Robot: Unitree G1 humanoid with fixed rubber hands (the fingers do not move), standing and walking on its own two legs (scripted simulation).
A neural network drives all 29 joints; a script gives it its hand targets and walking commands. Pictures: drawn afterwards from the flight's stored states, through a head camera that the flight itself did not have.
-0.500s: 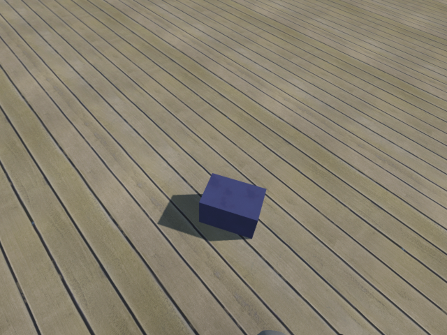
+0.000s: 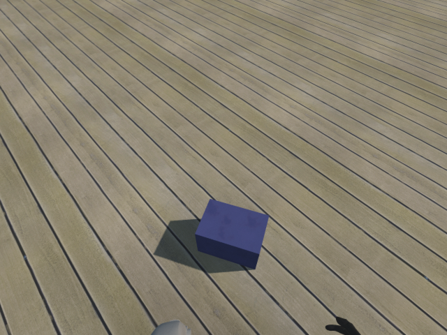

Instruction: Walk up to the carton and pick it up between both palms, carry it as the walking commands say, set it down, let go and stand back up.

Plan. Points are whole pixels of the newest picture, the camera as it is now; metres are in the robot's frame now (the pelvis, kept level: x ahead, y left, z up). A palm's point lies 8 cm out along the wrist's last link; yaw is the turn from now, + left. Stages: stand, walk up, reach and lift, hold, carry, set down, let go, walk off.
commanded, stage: walk up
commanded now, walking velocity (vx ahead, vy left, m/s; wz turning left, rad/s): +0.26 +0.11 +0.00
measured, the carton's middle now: (232, 233) +0.63 +0.00 -0.68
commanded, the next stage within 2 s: none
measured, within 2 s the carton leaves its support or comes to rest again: neither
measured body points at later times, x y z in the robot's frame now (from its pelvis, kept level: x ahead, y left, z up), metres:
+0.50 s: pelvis +0.09 -0.01 -0.01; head +0.11 -0.01 +0.44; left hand +0.17 +0.25 -0.15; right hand +0.18 -0.25 -0.15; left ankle +0.09 +0.14 -0.73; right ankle +0.12 -0.11 -0.74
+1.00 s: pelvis +0.07 +0.01 +0.00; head +0.10 +0.01 +0.45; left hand +0.10 +0.27 -0.15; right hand +0.15 -0.25 -0.13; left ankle +0.07 +0.13 -0.69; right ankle +0.12 -0.11 -0.74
